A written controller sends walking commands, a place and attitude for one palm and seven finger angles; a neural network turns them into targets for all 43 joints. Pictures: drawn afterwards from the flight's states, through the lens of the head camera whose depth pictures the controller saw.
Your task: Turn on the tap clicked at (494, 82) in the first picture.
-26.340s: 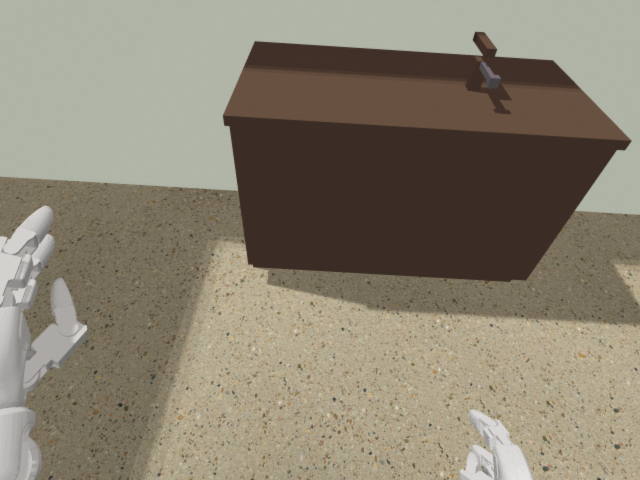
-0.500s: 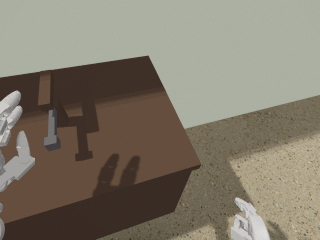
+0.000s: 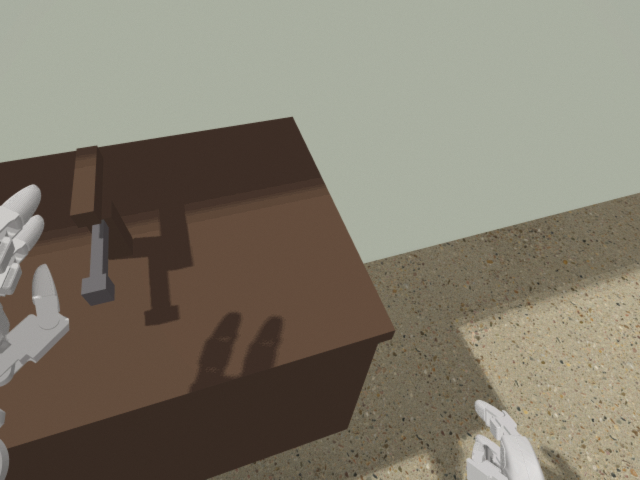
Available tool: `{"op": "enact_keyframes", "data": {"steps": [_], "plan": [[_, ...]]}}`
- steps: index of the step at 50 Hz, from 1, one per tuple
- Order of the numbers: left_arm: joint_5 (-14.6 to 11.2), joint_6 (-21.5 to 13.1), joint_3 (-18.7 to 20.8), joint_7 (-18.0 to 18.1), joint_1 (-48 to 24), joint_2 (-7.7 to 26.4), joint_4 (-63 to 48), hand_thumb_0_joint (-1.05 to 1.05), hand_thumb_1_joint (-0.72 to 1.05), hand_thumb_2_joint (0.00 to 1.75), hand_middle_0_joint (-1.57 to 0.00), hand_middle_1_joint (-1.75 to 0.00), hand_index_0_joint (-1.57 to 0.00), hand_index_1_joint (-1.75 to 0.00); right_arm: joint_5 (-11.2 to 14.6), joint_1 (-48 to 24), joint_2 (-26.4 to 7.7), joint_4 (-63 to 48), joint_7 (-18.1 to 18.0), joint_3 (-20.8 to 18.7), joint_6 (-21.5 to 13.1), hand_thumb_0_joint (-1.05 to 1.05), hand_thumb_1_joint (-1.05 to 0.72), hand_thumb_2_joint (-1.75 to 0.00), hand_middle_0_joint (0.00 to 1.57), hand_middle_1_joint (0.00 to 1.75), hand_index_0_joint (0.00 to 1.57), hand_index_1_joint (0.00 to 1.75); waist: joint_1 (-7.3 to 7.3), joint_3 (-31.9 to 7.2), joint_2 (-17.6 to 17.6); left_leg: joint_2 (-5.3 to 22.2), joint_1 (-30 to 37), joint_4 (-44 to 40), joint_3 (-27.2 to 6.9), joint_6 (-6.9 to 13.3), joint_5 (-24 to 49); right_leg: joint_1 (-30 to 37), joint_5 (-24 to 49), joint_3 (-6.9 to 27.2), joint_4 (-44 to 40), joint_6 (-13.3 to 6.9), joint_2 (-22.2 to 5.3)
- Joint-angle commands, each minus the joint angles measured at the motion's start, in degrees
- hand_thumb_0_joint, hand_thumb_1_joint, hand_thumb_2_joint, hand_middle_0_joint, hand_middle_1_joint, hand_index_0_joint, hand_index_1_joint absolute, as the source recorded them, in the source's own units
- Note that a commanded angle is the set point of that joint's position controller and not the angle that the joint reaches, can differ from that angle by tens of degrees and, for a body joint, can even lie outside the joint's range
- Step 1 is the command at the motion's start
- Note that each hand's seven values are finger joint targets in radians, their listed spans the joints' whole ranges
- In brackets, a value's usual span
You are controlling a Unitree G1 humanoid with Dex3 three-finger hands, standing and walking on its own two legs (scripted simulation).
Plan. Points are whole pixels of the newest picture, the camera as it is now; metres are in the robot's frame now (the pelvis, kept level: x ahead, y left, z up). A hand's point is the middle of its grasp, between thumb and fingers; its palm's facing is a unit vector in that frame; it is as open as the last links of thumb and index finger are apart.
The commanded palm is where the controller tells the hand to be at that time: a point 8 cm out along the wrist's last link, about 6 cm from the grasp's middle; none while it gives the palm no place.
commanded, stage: shuffle to correct the standing spot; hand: left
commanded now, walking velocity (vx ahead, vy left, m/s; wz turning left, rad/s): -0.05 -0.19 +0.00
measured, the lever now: (98, 289) +0.32 +0.30 +0.04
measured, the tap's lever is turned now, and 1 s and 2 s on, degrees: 0 0 0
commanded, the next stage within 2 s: none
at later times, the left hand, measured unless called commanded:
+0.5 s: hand (63, 319) +0.22 +0.24 +0.17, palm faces +0.31 -0.86 -0.41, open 7.4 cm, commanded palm +0.16 +0.28 +0.18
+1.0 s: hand (46, 323) +0.22 +0.25 +0.17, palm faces +0.33 -0.86 -0.39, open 7.4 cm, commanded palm +0.16 +0.29 +0.18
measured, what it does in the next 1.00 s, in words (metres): stands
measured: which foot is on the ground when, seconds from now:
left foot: down 0.00-1.00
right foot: down 0.00-1.00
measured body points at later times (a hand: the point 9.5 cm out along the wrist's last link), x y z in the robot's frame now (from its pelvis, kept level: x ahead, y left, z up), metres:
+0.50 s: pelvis +0.00 +0.00 +0.00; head +0.03 +0.01 +0.45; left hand +0.20 +0.28 +0.19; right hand +0.16 -0.23 -0.08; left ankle +0.02 +0.16 -0.73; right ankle -0.01 -0.06 -0.73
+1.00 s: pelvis +0.00 +0.01 +0.00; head +0.03 +0.03 +0.45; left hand +0.19 +0.30 +0.19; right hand +0.16 -0.22 -0.08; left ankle +0.02 +0.16 -0.73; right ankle -0.01 -0.06 -0.73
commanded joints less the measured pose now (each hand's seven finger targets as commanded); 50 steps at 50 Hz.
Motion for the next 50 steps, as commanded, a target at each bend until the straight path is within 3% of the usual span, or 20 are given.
{"op": "enact_keyframes", "data": {"steps": [1, 5, 9, 17, 18, 22, 24, 32, 33, 42, 43, 50], "plan": [[0.21, -3.87, 6.53, 0.93, -3.65, 9.38, -12.05, 0.0, 0.9, 0.9, -0.2, -0.3, -0.2, -0.3, 0.23, -4.28, -6.99, -8.97, -0.73, -2.93, -3.27, 0.0, -0.9, -0.9, 0.2, 0.3, 0.2, 0.3, -0.27, -8.21, 3.05, 3.56, 4.13, -2.8, -3.38, 5.16, 6.77, 0.53, 11.5, 10.0, -6.37, 2.76, -10.78], [0.31, -3.7, 6.93, 0.94, -3.41, 9.72, -11.47, 0.0, 0.9, 0.9, -0.2, -0.3, -0.2, -0.3, 0.17, -4.32, -6.98, -8.82, -0.75, -2.89, -3.17, 0.0, -0.9, -0.9, 0.2, 0.3, 0.2, 0.3, -0.17, -8.67, 2.78, 4.43, 3.93, -3.3, -3.88, 5.33, 10.16, 2.13, 13.53, 8.97, -5.72, 3.41, -10.2], [0.21, -3.67, 6.57, 0.99, -2.69, 9.34, -11.87, 0.0, 0.9, 0.9, -0.2, -0.3, -0.2, -0.3, 0.23, -4.27, -6.81, -8.75, -0.6, -2.79, -3.05, 0.0, -0.9, -0.9, 0.2, 0.3, 0.2, 0.3, -0.4, -9.14, 3.41, 3.93, 4.7, -2.53, -3.21, 5.06, 10.39, 2.02, 14.72, 9.22, -5.73, 2.57, -10.86], [0.1, -3.59, 7.09, 1.07, -2.52, 9.79, -11.64, 0.0, 0.9, 0.9, -0.2, -0.3, -0.2, -0.3, 0.36, -4.2, -6.82, -9.04, -0.48, -2.76, -2.85, 0.0, -0.9, -0.9, 0.2, 0.3, 0.2, 0.3, -0.42, -7.63, 1.97, 3.17, 3.22, -2.49, -3.21, 4.93, 4.49, 0.32, 9.95, 10.26, -7.11, 2.15, -11.3], [-0.01, -3.58, 7.09, 1.28, -2.44, 10.19, -11.99, 0.0, 0.9, 0.9, -0.2, -0.3, -0.2, -0.3, 0.63, -4.82, -6.54, -8.89, -0.57, -2.47, -2.77, 0.0, -0.9, -0.9, 0.2, 0.3, 0.2, 0.3, -0.55, -7.16, 3.53, 3.38, 3.61, -3.49, -3.67, 4.96, 5.13, -0.09, 9.78, 9.72, -6.87, 1.89, -11.22], [0.23, -3.6, 7.32, 1.11, -2.81, 10.07, -11.61, 0.0, 0.9, 0.9, -0.2, -0.3, -0.2, -0.3, 0.16, -4.39, -6.8, -8.93, -0.62, -2.69, -2.92, 0.0, -0.9, -0.9, 0.2, 0.3, 0.2, 0.3, -0.21, -8.24, 2.68, 4.58, 3.34, -3.59, -4.14, 5.39, 8.94, 2.15, 12.79, 9.0, -6.22, 3.46, -10.22], [0.2, -3.58, 6.83, 1.18, -2.78, 9.65, -11.83, 0.0, 0.9, 0.9, -0.2, -0.3, -0.2, -0.3, 0.19, -4.47, -6.76, -8.68, -0.7, -2.6, -2.84, 0.0, -0.9, -0.9, 0.2, 0.3, 0.2, 0.3, -0.4, -8.86, 3.84, 4.59, 4.11, -3.58, -3.91, 5.29, 11.09, 2.83, 14.42, 8.52, -5.79, 3.11, -10.23], [0.03, -3.21, 7.13, 1.11, -1.74, 9.87, -11.54, 0.0, 0.9, 0.9, -0.2, -0.3, -0.2, -0.3, 0.37, -4.2, -6.82, -9.06, -0.4, -2.89, -2.59, 0.0, -0.9, -0.9, 0.2, 0.3, 0.2, 0.3, -0.39, -9.82, 1.42, 3.38, 4.63, -0.47, -2.47, 4.76, 11.45, 3.05, 17.74, 9.61, -6.2, 2.78, -11.84], [-0.11, -3.07, 7.02, 1.28, -1.32, 10.12, -11.97, 0.0, 0.9, 0.9, -0.2, -0.3, -0.2, -0.3, 0.72, -4.8, -6.47, -8.87, -0.46, -2.72, -2.53, 0.0, -0.9, -0.9, 0.2, 0.3, 0.2, 0.3, -0.55, -9.33, 2.5, 3.21, 5.24, -0.91, -2.66, 4.67, 11.18, 2.06, 17.1, 9.71, -6.17, 2.18, -12.1], [0.08, -3.37, 7.0, 1.41, -2.9, 9.71, -11.63, 0.0, 0.9, 0.9, -0.2, -0.3, -0.2, -0.3, 0.28, -4.62, -6.72, -8.92, -0.53, -2.55, -2.41, 0.0, -0.9, -0.9, 0.2, 0.3, 0.2, 0.3, -0.45, -7.21, 3.39, 3.83, 2.54, -3.3, -4.05, 5.19, 5.02, 1.21, 10.29, 9.64, -7.33, 3.12, -10.83], [0.03, -3.27, 6.68, 1.5, -2.83, 9.78, -11.94, 0.0, 0.9, 0.9, -0.2, -0.3, -0.2, -0.3, 0.6, -5.31, -6.49, -8.82, -0.61, -2.42, -2.39, 0.0, -0.9, -0.9, 0.2, 0.3, 0.2, 0.3, -0.63, -6.6, 4.9, 3.93, 3.21, -4.17, -4.21, 5.15, 5.09, 0.51, 10.06, 9.45, -7.19, 2.75, -10.81], [0.41, -3.41, 6.44, 1.21, -2.75, 9.38, -12.45, 0.0, 0.9, 0.9, -0.2, -0.3, -0.2, -0.3, 0.13, -4.41, -7.0, -9.06, -0.5, -2.72, -2.79, 0.0, -0.9, -0.9, 0.2, 0.3, 0.2, 0.3, -0.19, -9.6, 5.49, 5.93, 3.96, -5.07, -5.71, 5.48, 14.06, 4.51, 14.6, 7.17, -5.59, 3.86, -9.2]]}}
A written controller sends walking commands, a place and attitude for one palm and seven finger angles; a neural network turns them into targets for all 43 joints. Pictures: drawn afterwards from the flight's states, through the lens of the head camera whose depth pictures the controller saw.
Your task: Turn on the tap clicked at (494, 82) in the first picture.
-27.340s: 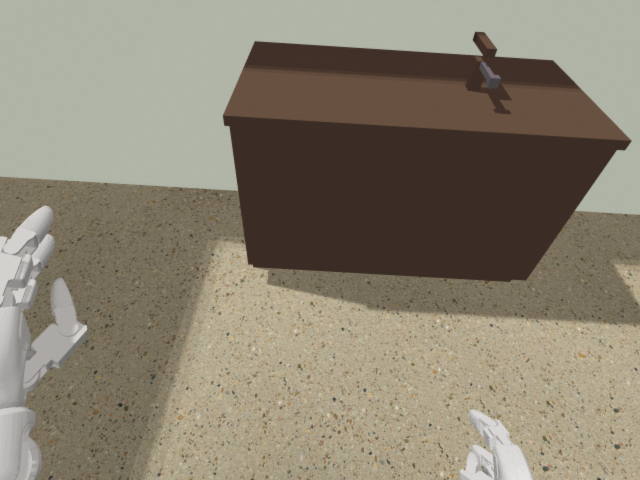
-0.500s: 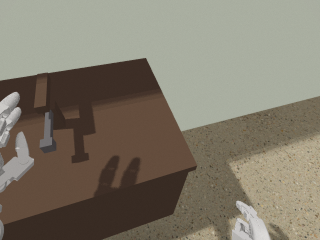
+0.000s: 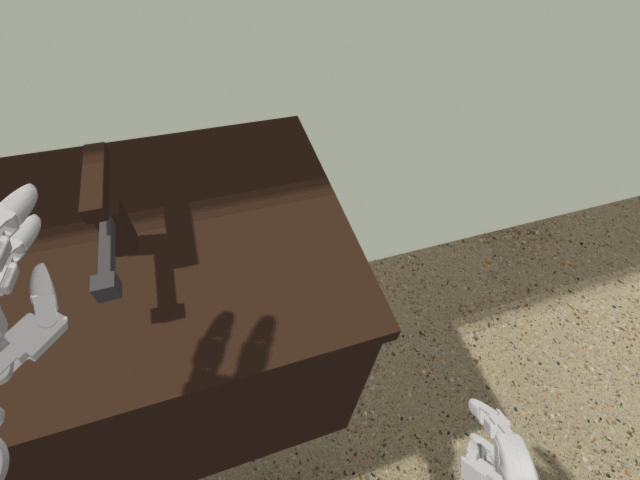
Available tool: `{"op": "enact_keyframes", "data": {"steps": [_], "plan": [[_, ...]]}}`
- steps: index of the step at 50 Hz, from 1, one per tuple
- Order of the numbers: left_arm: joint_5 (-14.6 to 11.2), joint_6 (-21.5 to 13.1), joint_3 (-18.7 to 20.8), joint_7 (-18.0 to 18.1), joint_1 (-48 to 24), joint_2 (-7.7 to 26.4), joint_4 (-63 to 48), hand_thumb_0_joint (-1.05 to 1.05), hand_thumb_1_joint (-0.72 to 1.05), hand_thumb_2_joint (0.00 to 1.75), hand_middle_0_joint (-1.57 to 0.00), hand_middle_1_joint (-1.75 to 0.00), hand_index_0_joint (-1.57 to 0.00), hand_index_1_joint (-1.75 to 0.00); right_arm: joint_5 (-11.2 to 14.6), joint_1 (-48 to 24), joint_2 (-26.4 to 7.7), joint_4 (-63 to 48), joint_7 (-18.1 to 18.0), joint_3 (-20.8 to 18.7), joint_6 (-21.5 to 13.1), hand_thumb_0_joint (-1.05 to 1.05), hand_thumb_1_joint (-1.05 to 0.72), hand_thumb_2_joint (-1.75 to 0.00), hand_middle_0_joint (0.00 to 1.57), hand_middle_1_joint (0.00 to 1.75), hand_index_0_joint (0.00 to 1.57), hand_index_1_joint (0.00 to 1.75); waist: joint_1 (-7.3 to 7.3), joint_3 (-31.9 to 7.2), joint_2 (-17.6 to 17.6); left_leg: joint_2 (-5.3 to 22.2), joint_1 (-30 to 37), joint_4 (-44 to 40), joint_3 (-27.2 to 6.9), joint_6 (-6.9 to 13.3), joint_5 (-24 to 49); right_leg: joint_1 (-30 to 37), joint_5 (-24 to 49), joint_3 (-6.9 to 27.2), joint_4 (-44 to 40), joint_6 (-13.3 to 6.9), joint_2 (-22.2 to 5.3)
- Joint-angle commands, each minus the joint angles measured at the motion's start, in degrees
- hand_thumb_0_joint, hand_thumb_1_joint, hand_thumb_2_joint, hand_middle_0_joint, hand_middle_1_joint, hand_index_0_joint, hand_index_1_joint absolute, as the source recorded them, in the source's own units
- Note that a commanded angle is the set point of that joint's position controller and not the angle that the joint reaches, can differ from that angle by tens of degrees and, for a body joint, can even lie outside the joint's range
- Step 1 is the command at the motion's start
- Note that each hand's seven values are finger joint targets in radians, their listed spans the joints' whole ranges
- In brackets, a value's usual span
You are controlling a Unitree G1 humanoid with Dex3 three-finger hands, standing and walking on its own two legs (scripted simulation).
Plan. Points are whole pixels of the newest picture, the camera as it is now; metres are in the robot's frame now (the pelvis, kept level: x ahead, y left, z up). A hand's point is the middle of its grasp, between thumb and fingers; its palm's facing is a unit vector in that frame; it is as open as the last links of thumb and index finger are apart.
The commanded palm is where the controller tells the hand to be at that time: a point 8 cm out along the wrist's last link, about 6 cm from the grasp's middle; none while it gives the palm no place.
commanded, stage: shuffle to correct the standing spot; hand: left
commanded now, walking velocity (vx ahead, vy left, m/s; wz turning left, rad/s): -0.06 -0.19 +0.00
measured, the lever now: (106, 287) +0.32 +0.29 +0.04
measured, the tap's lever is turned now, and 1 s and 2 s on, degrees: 0 0 0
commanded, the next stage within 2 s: come to a stop and stand still in 1.66 s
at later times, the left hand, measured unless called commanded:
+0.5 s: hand (70, 321) +0.22 +0.23 +0.16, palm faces +0.33 -0.86 -0.39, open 7.4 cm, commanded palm +0.16 +0.28 +0.18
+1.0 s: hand (79, 324) +0.22 +0.23 +0.16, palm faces +0.33 -0.86 -0.39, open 7.4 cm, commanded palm +0.16 +0.27 +0.18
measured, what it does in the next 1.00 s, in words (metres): stands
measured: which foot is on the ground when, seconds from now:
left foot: down 0.00-1.00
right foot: down 0.00-1.00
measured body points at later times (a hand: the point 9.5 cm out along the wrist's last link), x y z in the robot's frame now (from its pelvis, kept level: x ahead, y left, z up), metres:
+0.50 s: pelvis +0.00 -0.01 +0.00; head +0.03 +0.00 +0.45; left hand +0.19 +0.28 +0.19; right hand +0.16 -0.24 -0.09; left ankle +0.02 +0.15 -0.74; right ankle -0.01 -0.07 -0.74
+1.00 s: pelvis +0.00 -0.01 +0.00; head +0.03 -0.01 +0.45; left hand +0.19 +0.27 +0.18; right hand +0.17 -0.25 -0.09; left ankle +0.02 +0.15 -0.73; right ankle -0.01 -0.07 -0.74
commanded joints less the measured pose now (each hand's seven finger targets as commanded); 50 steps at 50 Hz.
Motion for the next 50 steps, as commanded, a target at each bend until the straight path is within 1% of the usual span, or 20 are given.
{"op": "enact_keyframes", "data": {"steps": [1, 3, 4, 6, 9, 12, 18, 19, 23, 24, 26, 27, 28, 35, 39, 42, 43, 47, 48, 50], "plan": [[0.33, -3.96, 6.27, 0.46, -2.56, 9.27, -12.4, 0.0, 0.9, 0.9, -0.2, -0.3, -0.2, -0.3, 0.27, -3.97, -7.66, -9.22, -0.61, -3.3, -3.4, 0.0, -0.9, -0.9, 0.2, 0.3, 0.2, 0.3, -0.23, -9.61, 6.03, 6.18, 3.61, -3.88, -5.65, 4.95, 13.84, 3.61, 13.79, 7.25, -3.74, 2.69, -9.05], [0.15, -3.76, 6.6, 0.54, -1.39, 9.69, -11.86, 0.0, 0.9, 0.9, -0.2, -0.3, -0.2, -0.3, 0.55, -4.39, -7.27, -9.09, -0.61, -3.04, -3.37, 0.0, -0.9, -0.9, 0.2, 0.3, 0.2, 0.3, -0.36, -9.55, 6.41, 6.01, 4.16, -4.09, -5.22, 4.78, 13.08, 3.35, 13.56, 7.14, -4.06, 2.44, -9.43], [0.18, -3.83, 6.01, 0.43, -1.37, 8.76, -11.48, 0.0, 0.9, 0.9, -0.2, -0.3, -0.2, -0.3, 0.24, -4.1, -7.36, -9.08, -0.65, -2.91, -3.22, 0.0, -0.9, -0.9, 0.2, 0.3, 0.2, 0.3, -0.4, -9.36, 5.89, 5.89, 3.34, -4.21, -5.12, 4.82, 11.19, 3.27, 12.18, 7.03, -4.18, 2.53, -9.15], [0.12, -3.77, 6.63, 0.43, -1.63, 9.4, -11.92, 0.0, 0.9, 0.9, -0.2, -0.3, -0.2, -0.3, 0.39, -3.7, -7.62, -9.23, -0.61, -3.28, -3.27, 0.0, -0.9, -0.9, 0.2, 0.3, 0.2, 0.3, -0.35, -9.56, 4.53, 5.38, 3.2, -3.63, -5.16, 4.61, 9.42, 2.83, 11.66, 7.8, -4.43, 1.95, -9.62], [0.02, -3.83, 6.1, 0.55, -1.86, 8.87, -11.58, 0.0, 0.9, 0.9, -0.2, -0.3, -0.2, -0.3, 0.35, -4.16, -7.32, -9.03, -0.75, -2.78, -3.13, 0.0, -0.9, -0.9, 0.2, 0.3, 0.2, 0.3, -0.66, -7.85, 4.98, 4.8, 2.43, -4.56, -4.9, 4.62, 4.01, 0.8, 7.95, 8.2, -5.21, 1.66, -9.62], [0.14, -3.71, 6.82, 0.8, -2.3, 9.52, -10.74, 0.0, 0.9, 0.9, -0.2, -0.3, -0.2, -0.3, 0.34, -3.83, -7.32, -9.02, -0.76, -2.91, -3.19, 0.0, -0.9, -0.9, 0.2, 0.3, 0.2, 0.3, -0.69, -7.05, 3.25, 4.11, 1.49, -4.24, -4.65, 4.61, -1.01, -0.43, 4.9, 9.47, -6.37, 1.49, -10.14], [0.11, -3.53, 6.35, 1.07, -2.58, 9.41, -10.93, 0.0, 0.9, 0.9, -0.2, -0.3, -0.2, -0.3, 0.62, -4.59, -7.09, -8.77, -0.87, -2.79, -3.27, 0.0, -0.9, -0.9, 0.2, 0.3, 0.2, 0.3, -0.81, -7.11, 4.28, 4.11, 2.95, -4.12, -4.69, 4.76, 2.45, -0.9, 7.17, 9.11, -5.64, 1.34, -10.23], [0.2, -3.78, 5.25, 0.96, -3.58, 8.24, -11.31, 0.0, 0.9, 0.9, -0.2, -0.3, -0.2, -0.3, 0.26, -4.26, -7.29, -8.66, -0.85, -2.6, -3.24, 0.0, -0.9, -0.9, 0.2, 0.3, 0.2, 0.3, -0.9, -7.33, 4.63, 4.21, 2.12, -4.3, -4.83, 4.8, 2.61, -0.38, 6.89, 8.49, -5.27, 1.41, -9.88], [0.18, -3.57, 6.43, 1.0, -2.52, 9.65, -11.34, 0.0, 0.9, 0.9, -0.2, -0.3, -0.2, -0.3, 0.63, -4.55, -7.09, -8.71, -0.75, -2.9, -3.42, 0.0, -0.9, -0.9, 0.2, 0.3, 0.2, 0.3, -0.65, -8.57, 4.37, 4.43, 3.69, -3.14, -4.69, 4.78, 7.64, 0.57, 10.61, 8.44, -4.69, 1.47, -10.24], [0.24, -3.72, 5.95, 0.85, -2.16, 8.82, -11.2, 0.0, 0.9, 0.9, -0.2, -0.3, -0.2, -0.3, 0.17, -4.15, -7.29, -8.61, -0.79, -2.81, -3.28, 0.0, -0.9, -0.9, 0.2, 0.3, 0.2, 0.3, -0.65, -9.07, 4.15, 4.59, 3.59, -2.78, -4.43, 4.94, 8.7, 0.97, 11.4, 8.22, -4.49, 1.72, -9.9], [0.17, -3.69, 6.25, 0.78, -2.84, 9.28, -12.18, 0.0, 0.9, 0.9, -0.2, -0.3, -0.2, -0.3, 0.35, -4.07, -7.53, -8.94, -0.68, -3.27, -3.39, 0.0, -0.9, -0.9, 0.2, 0.3, 0.2, 0.3, -0.6, -8.89, 4.57, 4.22, 3.38, -1.86, -4.22, 4.59, 8.96, 0.82, 12.18, 9.01, -4.47, 1.38, -10.4], [0.13, -3.66, 6.55, 0.78, -2.32, 9.58, -11.92, 0.0, 0.9, 0.9, -0.2, -0.3, -0.2, -0.3, 0.29, -3.93, -7.43, -8.91, -0.67, -3.14, -3.34, 0.0, -0.9, -0.9, 0.2, 0.3, 0.2, 0.3, -0.54, -9.05, 3.6, 4.18, 3.35, -1.62, -4.13, 4.58, 8.72, 0.93, 12.23, 8.97, -4.6, 1.38, -10.55], [-0.08, -3.51, 6.4, 0.89, -1.71, 9.55, -11.95, 0.0, 0.9, 0.9, -0.2, -0.3, -0.2, -0.3, 0.69, -4.45, -7.2, -8.73, -0.72, -3.04, -3.24, 0.0, -0.9, -0.9, 0.2, 0.3, 0.2, 0.3, -0.76, -8.66, 4.73, 3.99, 4.02, -1.96, -4.03, 4.45, 8.5, 0.22, 11.94, 9.08, -4.5, 0.98, -10.72], [-0.15, -3.76, 7.56, 0.77, -0.55, 10.28, -12.42, 0.0, 0.9, 0.9, -0.2, -0.3, -0.2, -0.3, 0.32, -3.94, -7.65, -9.14, -0.83, -3.3, -2.9, 0.0, -0.9, -0.9, 0.2, 0.3, 0.2, 0.3, -0.61, -9.94, 4.77, 4.95, 4.06, -1.53, -4.47, 4.6, 13.94, 1.8, 15.71, 8.17, -3.19, 1.44, -10.14], [-0.37, -3.35, 6.72, 0.65, -0.12, 9.25, -10.89, 0.0, 0.9, 0.9, -0.2, -0.3, -0.2, -0.3, 0.4, -4.04, -7.44, -8.89, -0.94, -2.95, -2.62, 0.0, -0.9, -0.9, 0.2, 0.3, 0.2, 0.3, -0.76, -8.85, 3.52, 4.42, 3.48, -1.69, -4.02, 4.61, 8.98, 0.72, 12.57, 8.68, -4.23, 1.59, -10.34], [-0.25, -3.16, 6.51, 0.77, -1.33, 9.21, -10.65, 0.0, 0.9, 0.9, -0.2, -0.3, -0.2, -0.3, 0.57, -3.82, -7.57, -8.99, -0.84, -3.24, -2.72, 0.0, -0.9, -0.9, 0.2, 0.3, 0.2, 0.3, -0.8, -8.3, 2.14, 3.22, 3.15, -0.33, -3.21, 4.36, 4.57, -0.77, 10.28, 10.38, -5.36, 0.95, -11.39], [-0.37, -3.15, 6.63, 0.96, -1.01, 9.71, -11.03, 0.0, 0.9, 0.9, -0.2, -0.3, -0.2, -0.3, 0.78, -4.25, -7.22, -8.74, -0.96, -2.97, -2.6, 0.0, -0.9, -0.9, 0.2, 0.3, 0.2, 0.3, -0.93, -8.35, 3.09, 3.23, 4.01, -0.84, -3.26, 4.4, 4.9, -1.14, 10.28, 10.11, -5.32, 0.63, -11.67], [-0.22, -3.27, 6.49, 1.14, -2.59, 9.67, -11.81, 0.0, 0.9, 0.9, -0.2, -0.3, -0.2, -0.3, 0.48, -4.2, -7.42, -8.92, -0.88, -3.0, -2.73, 0.0, -0.9, -0.9, 0.2, 0.3, 0.2, 0.3, -0.71, -8.35, 1.48, 2.96, 3.4, 0.24, -3.12, 4.51, 5.69, -0.73, 10.82, 10.58, -5.57, 1.13, -11.97], [-0.31, -3.15, 6.16, 1.31, -2.73, 9.79, -12.05, 0.0, 0.9, 0.9, -0.2, -0.3, -0.2, -0.3, 0.88, -4.84, -7.16, -8.64, -0.93, -2.8, -2.71, 0.0, -0.9, -0.9, 0.2, 0.3, 0.2, 0.3, -0.87, -8.14, 2.52, 2.95, 4.52, -0.14, -3.25, 4.43, 6.83, -1.25, 11.46, 10.45, -5.31, 0.63, -12.21], [-0.12, -3.51, 6.22, 1.3, -3.14, 9.69, -12.94, 0.0, 0.9, 0.9, -0.2, -0.3, -0.2, -0.3, 0.36, -4.53, -7.51, -8.81, -0.99, -3.03, -2.82, 0.0, -0.9, -0.9, 0.2, 0.3, 0.2, 0.3, -0.61, -8.84, 3.75, 3.93, 4.59, -0.98, -3.98, 4.72, 10.1, -0.24, 13.45, 9.54, -4.23, 1.26, -11.35]]}}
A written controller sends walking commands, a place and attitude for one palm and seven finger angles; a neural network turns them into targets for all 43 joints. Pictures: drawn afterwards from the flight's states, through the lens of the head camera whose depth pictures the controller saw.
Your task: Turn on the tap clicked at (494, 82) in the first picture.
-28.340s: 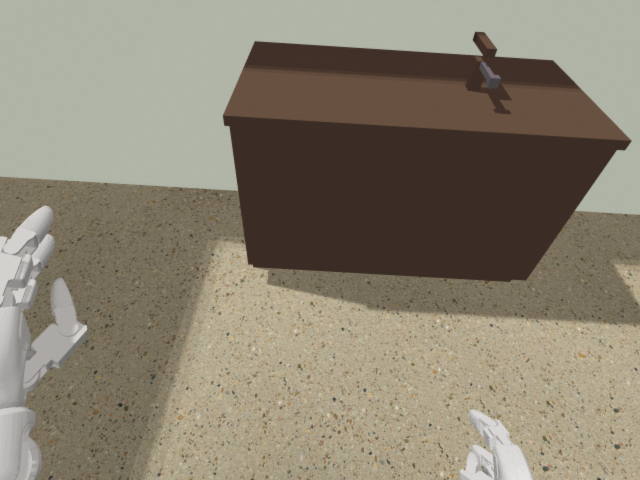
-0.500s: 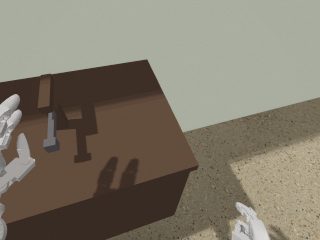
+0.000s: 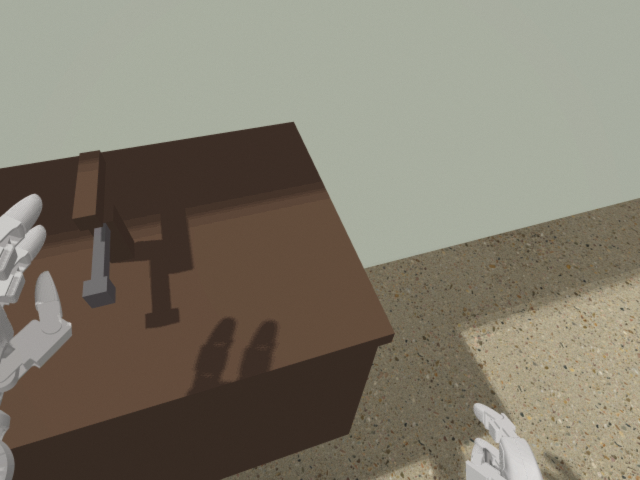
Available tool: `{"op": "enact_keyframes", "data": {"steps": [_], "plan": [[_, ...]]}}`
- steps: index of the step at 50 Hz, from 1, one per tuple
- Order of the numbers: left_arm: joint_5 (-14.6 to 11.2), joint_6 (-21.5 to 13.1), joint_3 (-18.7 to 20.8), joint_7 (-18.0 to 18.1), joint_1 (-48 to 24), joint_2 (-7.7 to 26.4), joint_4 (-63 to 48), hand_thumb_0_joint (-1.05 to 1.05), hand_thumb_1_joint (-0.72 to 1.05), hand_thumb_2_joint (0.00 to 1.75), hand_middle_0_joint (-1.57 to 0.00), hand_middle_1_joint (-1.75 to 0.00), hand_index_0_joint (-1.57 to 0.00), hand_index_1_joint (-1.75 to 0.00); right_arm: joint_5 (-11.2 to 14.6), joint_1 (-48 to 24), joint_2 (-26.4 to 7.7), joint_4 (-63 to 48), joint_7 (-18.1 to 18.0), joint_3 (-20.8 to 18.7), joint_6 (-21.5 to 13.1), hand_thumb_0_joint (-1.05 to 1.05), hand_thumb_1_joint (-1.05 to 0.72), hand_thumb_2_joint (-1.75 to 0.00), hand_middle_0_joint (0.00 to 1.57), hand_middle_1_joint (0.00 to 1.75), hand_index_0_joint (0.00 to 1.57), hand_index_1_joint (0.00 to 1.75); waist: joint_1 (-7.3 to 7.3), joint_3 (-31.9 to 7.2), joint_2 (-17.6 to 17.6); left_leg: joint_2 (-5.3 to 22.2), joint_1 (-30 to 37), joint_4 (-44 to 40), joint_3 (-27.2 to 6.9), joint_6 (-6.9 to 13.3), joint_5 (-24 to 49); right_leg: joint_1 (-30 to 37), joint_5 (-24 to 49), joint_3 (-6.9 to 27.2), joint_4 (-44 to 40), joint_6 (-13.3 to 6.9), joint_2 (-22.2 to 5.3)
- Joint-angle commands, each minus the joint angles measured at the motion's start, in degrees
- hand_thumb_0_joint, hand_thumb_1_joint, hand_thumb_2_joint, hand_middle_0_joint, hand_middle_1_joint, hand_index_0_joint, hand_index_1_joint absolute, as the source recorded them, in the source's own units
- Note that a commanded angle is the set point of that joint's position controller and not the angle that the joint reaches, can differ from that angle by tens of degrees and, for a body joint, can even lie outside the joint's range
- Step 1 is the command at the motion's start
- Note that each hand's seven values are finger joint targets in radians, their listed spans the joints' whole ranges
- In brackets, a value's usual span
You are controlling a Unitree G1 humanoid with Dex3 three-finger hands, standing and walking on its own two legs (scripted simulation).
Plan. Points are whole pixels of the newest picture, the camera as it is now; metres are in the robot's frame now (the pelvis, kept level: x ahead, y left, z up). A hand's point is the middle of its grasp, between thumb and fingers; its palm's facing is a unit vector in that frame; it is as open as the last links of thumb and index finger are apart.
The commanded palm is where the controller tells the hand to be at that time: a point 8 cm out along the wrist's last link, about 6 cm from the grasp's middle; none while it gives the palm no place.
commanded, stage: shuffle to correct the standing spot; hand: left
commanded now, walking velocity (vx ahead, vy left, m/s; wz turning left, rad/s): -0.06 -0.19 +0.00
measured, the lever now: (99, 292) +0.32 +0.30 +0.04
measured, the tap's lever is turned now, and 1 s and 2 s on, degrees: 0 0 0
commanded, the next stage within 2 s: come to a stop and stand still in 0.66 s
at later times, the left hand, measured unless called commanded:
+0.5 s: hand (58, 326) +0.21 +0.24 +0.17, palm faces +0.32 -0.87 -0.38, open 7.4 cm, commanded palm +0.16 +0.28 +0.18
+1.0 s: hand (13, 320) +0.22 +0.28 +0.17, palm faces +0.38 -0.85 -0.38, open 7.4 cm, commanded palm +0.14 +0.30 +0.18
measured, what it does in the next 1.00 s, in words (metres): stands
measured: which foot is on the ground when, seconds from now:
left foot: down 0.00-1.00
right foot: down 0.00-1.00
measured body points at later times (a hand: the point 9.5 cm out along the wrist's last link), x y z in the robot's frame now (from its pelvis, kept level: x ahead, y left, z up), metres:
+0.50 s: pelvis +0.00 +0.00 +0.00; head +0.02 +0.01 +0.45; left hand +0.19 +0.29 +0.19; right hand +0.16 -0.23 -0.08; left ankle +0.02 +0.16 -0.73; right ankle -0.01 -0.05 -0.73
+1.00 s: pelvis -0.03 +0.03 +0.00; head +0.00 +0.03 +0.45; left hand +0.19 +0.32 +0.19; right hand +0.13 -0.23 -0.07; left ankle +0.02 +0.16 -0.73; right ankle -0.01 -0.06 -0.73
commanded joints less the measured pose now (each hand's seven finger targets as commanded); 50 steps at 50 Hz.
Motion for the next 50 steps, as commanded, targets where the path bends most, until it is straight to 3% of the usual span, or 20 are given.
{"op": "enact_keyframes", "data": {"steps": [1, 4, 5, 17, 18, 22, 28, 37, 39, 40, 41, 42, 43, 44, 45, 47, 48, 50], "plan": [[0.32, -4.29, 7.32, 1.01, -3.98, 10.54, -13.15, 0.0, 0.9, 0.9, -0.2, -0.3, -0.2, -0.3, 0.1, -4.84, -6.66, -9.23, -0.71, -2.77, -3.31, 0.0, -0.9, -0.9, 0.2, 0.3, 0.2, 0.3, -0.25, -7.96, 3.04, 4.07, 4.4, -2.31, -3.78, 5.13, 12.14, 1.23, 15.52, 9.72, -6.07, 2.76, -11.26], [0.48, -4.44, 6.76, 0.88, -3.55, 9.84, -13.0, 0.0, 0.9, 0.9, -0.2, -0.3, -0.2, -0.3, 0.01, -5.05, -6.59, -9.03, -0.66, -2.5, -3.12, 0.0, -0.9, -0.9, 0.2, 0.3, 0.2, 0.3, -0.24, -7.56, 5.3, 5.11, 3.86, -4.04, -4.74, 5.4, 13.11, 1.91, 14.61, 8.5, -5.8, 3.1, -10.1], [0.5, -4.26, 7.52, 0.82, -3.13, 10.57, -12.32, 0.0, 0.9, 0.9, -0.2, -0.3, -0.2, -0.3, 0.09, -5.01, -6.62, -9.34, -0.66, -2.69, -3.16, 0.0, -0.9, -0.9, 0.2, 0.3, 0.2, 0.3, -0.03, -7.33, 4.4, 5.23, 3.12, -4.16, -4.86, 5.4, 11.89, 2.27, 13.76, 8.67, -6.11, 3.72, -9.9], [0.14, -3.86, 7.25, 0.86, -2.87, 10.13, -11.6, 0.0, 0.9, 0.9, -0.2, -0.3, -0.2, -0.3, 0.31, -4.43, -6.46, -9.51, -0.64, -2.67, -3.0, 0.0, -0.9, -0.9, 0.2, 0.3, 0.2, 0.3, -0.46, -7.15, -0.57, 2.33, 3.87, -0.93, -2.18, 4.7, 2.97, -1.36, 9.65, 11.94, -8.77, 2.28, -12.49], [-0.04, -3.87, 7.03, 1.03, -3.44, 10.38, -12.43, 0.0, 0.9, 0.9, -0.2, -0.3, -0.2, -0.3, 0.62, -5.09, -6.25, -9.28, -0.7, -2.45, -2.99, 0.0, -0.9, -0.9, 0.2, 0.3, 0.2, 0.3, -0.63, -6.84, 1.14, 2.37, 4.68, -1.48, -2.47, 4.66, 3.5, -1.98, 9.5, 11.96, -8.58, 1.6, -12.7], [0.37, -4.33, 7.35, 1.07, -3.89, 10.46, -13.55, 0.0, 0.9, 0.9, -0.2, -0.3, -0.2, -0.3, -0.03, -4.96, -6.66, -9.31, -0.71, -2.6, -3.28, 0.0, -0.9, -0.9, 0.2, 0.3, 0.2, 0.3, -0.16, -8.13, 4.22, 4.64, 4.19, -3.65, -4.51, 5.36, 11.17, 1.24, 13.88, 9.65, -6.36, 3.09, -10.67], [0.4, -4.04, 7.58, 0.71, -1.24, 10.47, -12.5, 0.0, 0.9, 0.9, -0.2, -0.3, -0.2, -0.3, 0.38, -4.95, -6.49, -9.49, -0.54, -2.72, -3.24, 0.0, -0.9, -0.9, 0.2, 0.3, 0.2, 0.3, -0.03, -9.19, 5.67, 5.79, 4.77, -4.43, -5.06, 5.24, 16.55, 3.75, 16.79, 7.98, -5.67, 3.44, -9.77], [0.05, -3.81, 7.24, 0.73, -1.96, 9.93, -11.49, 0.0, 0.9, 0.9, -0.2, -0.3, -0.2, -0.3, 0.32, -4.07, -6.67, -9.7, -0.63, -2.66, -3.1, 0.0, -0.9, -0.9, 0.2, 0.3, 0.2, 0.3, -0.53, -7.08, 0.34, 2.77, 3.05, -2.2, -3.04, 4.5, 1.73, -1.21, 8.37, 11.37, -8.7, 1.86, -12.03], [0.09, -4.04, 7.04, 1.16, -2.22, 9.68, -11.44, 0.0, 0.9, 0.9, -0.2, -0.3, -0.2, -0.3, 0.27, -4.72, -6.25, -9.42, -0.87, -2.13, -3.11, 0.0, -0.9, -0.9, 0.2, 0.3, 0.2, 0.3, -0.55, -6.94, 1.1, 2.46, 3.75, -2.69, -2.84, 4.79, 0.88, -1.93, 6.56, 11.63, -9.28, 1.98, -12.15], [9.04, -9.93, 38.37, -1.23, -56.28, 51.35, -15.94, 0.0, 0.9, 0.9, -0.2, -0.3, -0.2, -0.3, -2.74, 6.73, -8.47, -2.27, -2.2, -5.02, -8.95, 0.0, -0.9, -0.9, 0.2, 0.3, 0.2, 0.3, 2.75, 1.25, -12.37, -1.8, -3.19, -2.61, 9.14, 3.03, 5.59, -2.22, 24.2, 11.19, -14.24, 11.15, -7.65], [4.5, -7.81, 18.6, -3.93, -30.12, 21.24, 10.6, 0.0, 0.9, 0.9, -0.2, -0.3, -0.2, -0.3, -1.83, 0.71, -5.3, -4.93, -2.26, -4.09, -9.12, 0.0, -0.9, -0.9, 0.2, 0.3, 0.2, 0.3, 2.61, -8.15, -9.61, -5.93, -0.67, -2.19, 5.77, 4.3, 10.62, 3.18, 28.49, 13.08, -7.95, 5.84, -11.65], [2.97, -8.17, 17.08, -3.36, -14.73, 19.31, 8.87, 0.0, 0.9, 0.9, -0.2, -0.3, -0.2, -0.3, -0.94, 0.89, -7.37, -8.37, -1.52, -4.56, -9.16, 0.0, -0.9, -0.9, 0.2, 0.3, 0.2, 0.3, 5.11, -6.16, -6.64, -3.48, -0.77, 1.56, 6.15, 3.11, 9.66, 3.42, 36.65, 16.73, -8.15, 8.08, -12.67], [2.28, -6.96, 7.53, -3.53, -11.84, 8.72, 11.97, 0.0, 0.9, 0.9, -0.2, -0.3, -0.2, -0.3, 0.17, -0.55, -7.26, -7.5, -0.61, -4.29, -9.01, 0.0, -0.9, -0.9, 0.2, 0.3, 0.2, 0.3, 3.52, -8.65, 2.05, -3.34, 1.95, 0.83, 6.95, 3.46, 10.88, 6.34, 40.62, 15.69, -3.88, 6.52, -13.76], [3.06, -7.9, 6.89, -3.75, -14.49, 10.13, 5.33, 0.0, 0.9, 0.9, -0.2, -0.3, -0.2, -0.3, -0.41, 0.35, -8.56, -8.1, -0.29, -4.42, -8.77, 0.0, -0.9, -0.9, 0.2, 0.3, 0.2, 0.3, 3.57, -10.97, 4.35, -2.85, 2.65, -1.25, 6.51, 4.33, 11.51, 7.58, 39.67, 14.32, -2.14, 8.47, -13.37], [2.6, -8.86, 4.56, -3.72, -13.35, 7.94, 2.23, 0.0, 0.9, 0.9, -0.2, -0.3, -0.2, -0.3, -0.23, -0.16, -8.19, -8.36, 0.36, -3.78, -8.95, 0.0, -0.9, -0.9, 0.2, 0.3, 0.2, 0.3, 3.66, -12.5, 5.6, -2.16, 3.37, -2.68, 5.6, 4.85, 12.6, 8.05, 35.1, 12.36, -1.67, 10.11, -12.73], [2.54, -9.77, 1.39, -3.26, -9.59, 4.78, -3.73, 0.0, 0.9, 0.9, -0.2, -0.3, -0.2, -0.3, 0.11, -2.4, -7.55, -9.33, 1.56, -3.22, -9.63, 0.0, -0.9, -0.9, 0.2, 0.3, 0.2, 0.3, 4.23, -12.02, 2.68, -0.86, 4.51, -4.14, 3.92, 5.8, 12.92, 6.61, 25.55, 11.58, -2.16, 11.87, -10.91], [2.09, -9.66, 0.34, -2.51, -7.14, 3.33, -5.19, 0.0, 0.9, 0.9, -0.2, -0.3, -0.2, -0.3, 0.69, -4.4, -6.6, -9.08, 1.96, -2.66, -9.82, 0.0, -0.9, -0.9, 0.2, 0.3, 0.2, 0.3, 3.96, -12.03, 2.16, 0.09, 6.19, -4.43, 3.36, 6.16, 12.88, 5.33, 21.14, 10.33, -1.67, 11.18, -10.13], [3.02, -9.73, 5.35, -1.26, -6.45, 8.42, -7.82, 0.0, 0.9, 0.9, -0.2, -0.3, -0.2, -0.3, 0.0, -4.42, -7.0, -9.78, 1.35, -2.79, -9.68, 0.0, -0.9, -0.9, 0.2, 0.3, 0.2, 0.3, 3.9, -10.34, -4.59, -1.33, 3.44, -3.13, 2.83, 5.49, 5.51, 3.21, 10.59, 11.59, -5.89, 9.58, -10.53]]}}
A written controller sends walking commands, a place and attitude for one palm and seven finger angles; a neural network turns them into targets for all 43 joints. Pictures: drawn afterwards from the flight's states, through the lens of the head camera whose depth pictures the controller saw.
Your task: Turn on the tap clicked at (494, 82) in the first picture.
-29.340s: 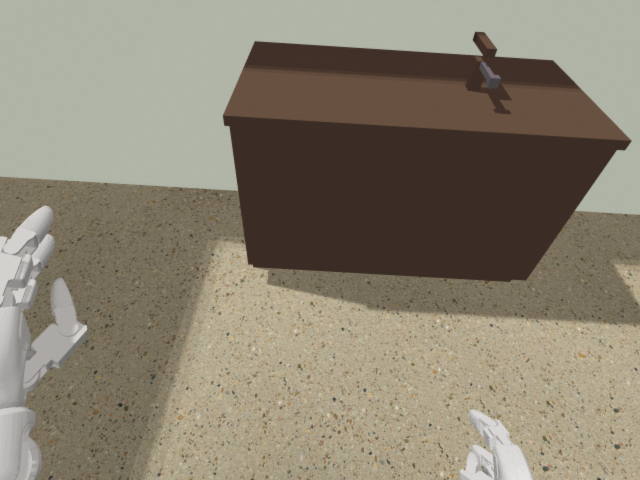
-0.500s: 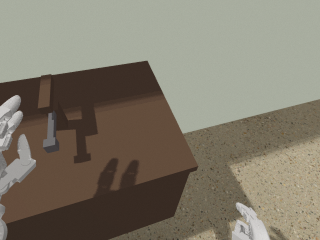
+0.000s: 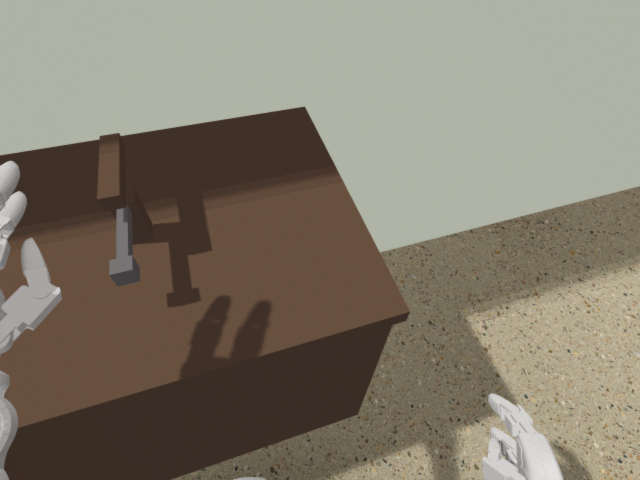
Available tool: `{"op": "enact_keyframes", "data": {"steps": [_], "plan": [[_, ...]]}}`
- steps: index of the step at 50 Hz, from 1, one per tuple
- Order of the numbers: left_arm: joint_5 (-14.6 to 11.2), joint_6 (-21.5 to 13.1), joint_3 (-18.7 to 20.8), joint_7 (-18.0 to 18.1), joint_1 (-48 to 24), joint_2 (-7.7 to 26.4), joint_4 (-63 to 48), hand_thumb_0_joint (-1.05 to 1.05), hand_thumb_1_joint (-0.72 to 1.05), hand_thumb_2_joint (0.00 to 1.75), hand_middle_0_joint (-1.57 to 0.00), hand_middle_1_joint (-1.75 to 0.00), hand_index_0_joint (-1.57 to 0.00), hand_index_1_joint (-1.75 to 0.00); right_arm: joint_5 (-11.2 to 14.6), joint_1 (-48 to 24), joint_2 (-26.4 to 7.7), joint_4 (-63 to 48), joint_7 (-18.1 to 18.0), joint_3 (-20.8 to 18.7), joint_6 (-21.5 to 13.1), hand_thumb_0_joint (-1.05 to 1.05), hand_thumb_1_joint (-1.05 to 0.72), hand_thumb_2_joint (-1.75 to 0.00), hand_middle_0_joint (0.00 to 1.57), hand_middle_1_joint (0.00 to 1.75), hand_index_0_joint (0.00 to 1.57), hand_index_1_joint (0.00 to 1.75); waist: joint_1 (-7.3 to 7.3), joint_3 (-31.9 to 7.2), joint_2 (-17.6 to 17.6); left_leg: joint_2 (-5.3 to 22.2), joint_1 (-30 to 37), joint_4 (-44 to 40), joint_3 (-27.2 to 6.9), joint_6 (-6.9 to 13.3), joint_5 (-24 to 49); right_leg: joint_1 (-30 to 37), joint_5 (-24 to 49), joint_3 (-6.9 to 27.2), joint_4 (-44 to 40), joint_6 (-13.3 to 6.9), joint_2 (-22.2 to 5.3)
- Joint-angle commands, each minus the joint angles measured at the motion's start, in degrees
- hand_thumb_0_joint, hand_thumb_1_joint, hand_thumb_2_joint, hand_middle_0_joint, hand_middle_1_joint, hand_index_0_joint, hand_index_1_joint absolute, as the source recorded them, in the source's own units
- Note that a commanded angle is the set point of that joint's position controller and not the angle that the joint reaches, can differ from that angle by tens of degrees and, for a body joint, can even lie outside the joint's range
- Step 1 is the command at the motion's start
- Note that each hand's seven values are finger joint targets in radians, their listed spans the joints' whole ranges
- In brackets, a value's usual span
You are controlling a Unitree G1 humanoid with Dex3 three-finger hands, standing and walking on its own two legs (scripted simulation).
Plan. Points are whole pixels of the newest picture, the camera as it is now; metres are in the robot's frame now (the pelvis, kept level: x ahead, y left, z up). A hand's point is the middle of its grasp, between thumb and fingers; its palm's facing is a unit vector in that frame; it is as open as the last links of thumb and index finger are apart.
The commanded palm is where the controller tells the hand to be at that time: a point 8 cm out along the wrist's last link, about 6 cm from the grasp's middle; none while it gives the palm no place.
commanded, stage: come to a stop and stand still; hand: left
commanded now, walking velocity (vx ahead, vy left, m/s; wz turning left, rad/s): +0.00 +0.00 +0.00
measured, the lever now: (125, 270) +0.34 +0.29 +0.04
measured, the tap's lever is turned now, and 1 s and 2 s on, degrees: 0 0 0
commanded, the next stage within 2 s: look again from close up in 1.32 s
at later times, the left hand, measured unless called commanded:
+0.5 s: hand out of the picture +0.21 +0.33 +0.16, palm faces +0.41 -0.84 -0.36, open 7.4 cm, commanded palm +0.16 +0.36 +0.18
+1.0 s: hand out of the picture +0.23 +0.32 +0.16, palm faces +0.41 -0.83 -0.37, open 7.4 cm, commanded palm +0.17 +0.34 +0.18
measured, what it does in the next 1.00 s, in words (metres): shifts its weight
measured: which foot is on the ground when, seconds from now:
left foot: down 0.00-1.00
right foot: down 0.00-1.00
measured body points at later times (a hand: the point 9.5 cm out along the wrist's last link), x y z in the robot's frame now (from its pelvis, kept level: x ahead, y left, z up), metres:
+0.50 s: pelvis +0.00 +0.08 +0.00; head +0.02 +0.11 +0.45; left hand +0.19 +0.38 +0.18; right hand +0.18 -0.11 -0.07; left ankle +0.04 +0.13 -0.73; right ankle +0.02 -0.07 -0.73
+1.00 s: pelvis +0.02 +0.06 +0.01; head +0.04 +0.08 +0.46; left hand +0.20 +0.36 +0.18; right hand +0.21 -0.17 -0.06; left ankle +0.04 +0.13 -0.73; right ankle +0.02 -0.08 -0.73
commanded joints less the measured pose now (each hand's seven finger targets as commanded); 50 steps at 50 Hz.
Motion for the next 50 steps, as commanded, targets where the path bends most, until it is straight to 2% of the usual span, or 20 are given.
{"op": "enact_keyframes", "data": {"steps": [1, 2, 3, 5, 8, 10, 11, 14, 17, 20, 23, 24, 28, 33, 35, 39, 43, 44, 48, 50], "plan": [[0.9, -5.06, 5.02, 1.22, 4.3, 11.51, -18.44, 0.0, 0.9, 0.9, -0.2, -0.3, -0.2, -0.3, 0.02, -5.43, -3.83, -9.8, -0.79, -1.25, -3.66, 0.0, -0.9, -0.9, 0.2, 0.3, 0.2, 0.3, 0.9, -11.48, -7.63, -1.51, 2.17, 0.16, -2.24, 3.09, -1.83, 3.11, 0.88, 9.73, -10.43, 4.83, -9.39], [0.74, -5.13, 6.5, 1.55, 4.19, 12.42, -18.61, 0.0, 0.9, 0.9, -0.2, -0.3, -0.2, -0.3, -0.1, -5.76, -3.62, -9.89, -1.26, -1.18, -3.65, 0.0, -0.9, -0.9, 0.2, 0.3, 0.2, 0.3, 0.46, -9.75, -9.63, -2.57, 2.88, 1.35, -2.54, 2.74, -4.04, -0.51, -6.23, 11.93, -13.58, 3.07, -10.44], [0.66, -5.13, 10.4, 2.43, 3.96, 16.4, -19.64, 0.0, 0.9, 0.9, -0.2, -0.3, -0.2, -0.3, -0.2, -6.6, -3.49, -9.06, -1.82, -0.89, -3.19, 0.0, -0.9, -0.9, 0.2, 0.3, 0.2, 0.3, 0.19, -8.41, -7.53, -2.6, 4.35, 1.2, -2.92, 2.58, -4.76, -3.98, -11.73, 12.57, -15.22, 1.14, -11.05], [0.33, -5.33, 8.07, 2.54, 2.33, 12.93, -19.45, 0.0, 0.9, 0.9, -0.2, -0.3, -0.2, -0.3, -0.53, -6.15, -3.26, -9.85, -2.71, -0.55, -2.99, 0.0, -0.9, -0.9, 0.2, 0.3, 0.2, 0.3, -0.95, -6.5, -4.03, -2.5, 5.65, -0.45, -4.07, 2.71, -5.82, -7.33, -17.55, 12.16, -15.47, -0.29, -10.8], [0.96, -6.3, 7.05, 2.72, -1.71, 12.26, -19.14, 0.0, 0.9, 0.9, -0.2, -0.3, -0.2, -0.3, -0.81, -6.76, -3.77, -8.71, -3.18, -0.13, -3.41, 0.0, -0.9, -0.9, 0.2, 0.3, 0.2, 0.3, -1.09, -4.38, 7.12, 0.68, 2.49, -9.71, -8.39, 3.67, -12.56, -4.92, -15.89, 8.67, -11.34, 0.86, -6.35], [2.03, -6.96, 4.66, 2.42, -4.9, 9.89, -18.06, 0.0, 0.9, 0.9, -0.2, -0.3, -0.2, -0.3, -0.6, -5.55, -4.12, -8.72, -2.94, 0.02, -4.42, 0.0, -0.9, -0.9, 0.2, 0.3, 0.2, 0.3, -0.82, -4.91, 13.82, 4.5, -6.34, -17.49, -12.9, 5.15, -21.52, 5.01, -8.78, 4.71, -1.78, 1.67, -3.78], [2.56, -7.09, 4.11, 2.29, -5.41, 9.59, -17.58, 0.0, 0.9, 0.9, -0.2, -0.3, -0.2, -0.3, -0.43, -5.55, -3.82, -8.76, -2.67, 0.05, -5.04, 0.0, -0.9, -0.9, 0.2, 0.3, 0.2, 0.3, -0.44, -5.52, 14.02, 5.6, -8.5, -18.09, -13.35, 5.86, -22.31, 8.11, -5.44, 4.1, 0.5, 1.87, -3.74], [3.31, -7.16, -0.06, 1.63, -4.35, 5.83, -16.79, 0.0, 0.9, 0.9, -0.2, -0.3, -0.2, -0.3, -0.63, -4.3, -3.91, -8.07, -1.65, -0.14, -6.17, 0.0, -0.9, -0.9, 0.2, 0.3, 0.2, 0.3, -0.85, -7.71, 10.69, 5.28, -3.54, -16.19, -12.9, 5.22, -16.44, 7.16, -1.46, 3.9, -0.81, 2.04, -3.79], [3.92, -6.71, 0.18, 1.51, -1.13, 5.82, -16.46, 0.0, 0.9, 0.9, -0.2, -0.3, -0.2, -0.3, -0.77, -3.39, -4.15, -7.96, -0.74, -0.47, -6.12, 0.0, -0.9, -0.9, 0.2, 0.3, 0.2, 0.3, -0.64, -8.44, 6.17, 5.45, -2.95, -15.53, -13.2, 4.68, -14.1, 7.66, -0.46, 4.28, -2.29, 2.01, -4.2], [3.97, -6.59, 1.61, 1.47, -0.32, 6.78, -16.1, 0.0, 0.9, 0.9, -0.2, -0.3, -0.2, -0.3, -0.86, -3.6, -4.11, -7.77, -0.49, -0.37, -5.46, 0.0, -0.9, -0.9, 0.2, 0.3, 0.2, 0.3, -0.78, -7.84, 4.32, 5.33, -2.59, -16.54, -13.88, 3.06, -12.62, 6.94, -0.57, 4.1, -3.03, 2.07, -3.93], [3.96, -6.71, 4.21, 1.91, -1.49, 9.11, -16.9, 0.0, 0.9, 0.9, -0.2, -0.3, -0.2, -0.3, -0.85, -4.71, -3.65, -7.64, -0.82, 0.05, -4.85, 0.0, -0.9, -0.9, 0.2, 0.3, 0.2, 0.3, -0.83, -7.88, 4.04, 4.84, -0.16, -15.98, -13.12, 1.78, -7.97, 6.28, 1.0, 3.96, -4.21, 2.01, -4.02], [3.63, -6.83, 2.86, 1.68, -2.01, 7.61, -16.13, 0.0, 0.9, 0.9, -0.2, -0.3, -0.2, -0.3, -1.21, -4.34, -3.63, -7.51, -0.97, 0.26, -4.54, 0.0, -0.9, -0.9, 0.2, 0.3, 0.2, 0.3, -1.05, -7.8, 4.43, 4.65, -0.26, -16.04, -13.25, 1.61, -7.3, 6.31, 1.17, 3.9, -4.45, 1.98, -3.99], [3.88, -7.13, 3.21, 1.99, -3.79, 8.76, -19.89, 0.0, 0.9, 0.9, -0.2, -0.3, -0.2, -0.3, -0.9, -5.07, -3.22, -7.78, -1.17, 0.16, -4.69, 0.0, -0.9, -0.9, 0.2, 0.3, 0.2, 0.3, -1.07, -10.63, 7.47, 3.43, 5.4, -12.89, -10.98, 0.52, 3.02, 6.41, 5.14, 3.67, -5.35, 1.54, -4.54], [3.45, -6.74, 2.62, 2.08, 0.87, 8.09, -20.67, 0.0, 0.9, 0.9, -0.2, -0.3, -0.2, -0.3, -0.91, -4.87, -3.47, -7.93, -0.92, -0.18, -4.14, 0.0, -0.9, -0.9, 0.2, 0.3, 0.2, 0.3, -1.0, -14.2, 7.14, 2.78, 10.41, -8.76, -9.39, -0.65, 18.52, 7.01, 9.77, 3.28, -5.81, 1.3, -5.03], [3.24, -6.51, 2.79, 2.04, 2.62, 8.12, -20.05, 0.0, 0.9, 0.9, -0.2, -0.3, -0.2, -0.3, -0.95, -4.28, -3.75, -8.28, -0.91, -0.61, -3.42, 0.0, -0.9, -0.9, 0.2, 0.3, 0.2, 0.3, -1.11, -14.39, 6.45, 2.87, 9.66, -8.11, -9.37, -0.58, 20.17, 8.07, 10.79, 3.24, -6.23, 1.32, -5.43], [2.57, -5.93, 2.79, 1.91, 5.65, 7.12, -16.2, 0.0, 0.9, 0.9, -0.2, -0.3, -0.2, -0.3, -0.76, -4.69, -4.01, -8.17, -1.19, -0.36, -1.92, 0.0, -0.9, -0.9, 0.2, 0.3, 0.2, 0.3, -1.29, -11.81, 4.09, 2.15, 5.92, -9.08, -8.79, -0.03, 15.36, 8.51, 11.0, 3.09, -7.32, 1.51, -5.5], [2.44, -5.75, 3.89, 2.21, 4.13, 8.75, -17.37, 0.0, 0.9, 0.9, -0.2, -0.3, -0.2, -0.3, -0.14, -5.69, -3.81, -8.76, -1.88, -0.44, -1.44, 0.0, -0.9, -0.9, 0.2, 0.3, 0.2, 0.3, -1.35, -10.36, 5.3, 1.7, 4.99, -9.76, -8.45, 1.01, 9.55, 8.28, 10.66, 4.43, -8.09, 1.38, -6.12], [2.25, -5.91, 2.53, 1.98, 3.61, 7.42, -16.63, 0.0, 0.9, 0.9, -0.2, -0.3, -0.2, -0.3, -0.46, -5.39, -4.12, -8.69, -1.94, -0.28, -1.36, 0.0, -0.9, -0.9, 0.2, 0.3, 0.2, 0.3, -1.4, -9.83, 5.04, 1.63, 3.77, -10.4, -8.78, 1.44, 7.15, 8.4, 9.57, 4.34, -8.42, 1.39, -6.08], [2.51, -5.63, 3.29, 2.58, 2.22, 8.94, -17.85, 0.0, 0.9, 0.9, -0.2, -0.3, -0.2, -0.3, -0.02, -6.42, -3.98, -8.84, -2.43, -0.4, -1.54, 0.0, -0.9, -0.9, 0.2, 0.3, 0.2, 0.3, -1.25, -9.67, 4.54, 1.1, 4.15, -10.24, -8.4, 2.47, 3.38, 8.18, 8.93, 5.61, -9.38, 1.36, -6.59], [2.31, -5.45, 2.04, 2.37, 2.31, 7.81, -17.2, 0.0, 0.9, 0.9, -0.2, -0.3, -0.2, -0.3, -0.26, -5.89, -4.11, -8.97, -2.49, -0.52, -1.6, 0.0, -0.9, -0.9, 0.2, 0.3, 0.2, 0.3, -1.24, -10.13, 3.56, 0.63, 4.64, -9.42, -8.16, 2.89, 3.22, 7.98, 9.36, 6.65, -10.19, 1.22, -6.84]]}}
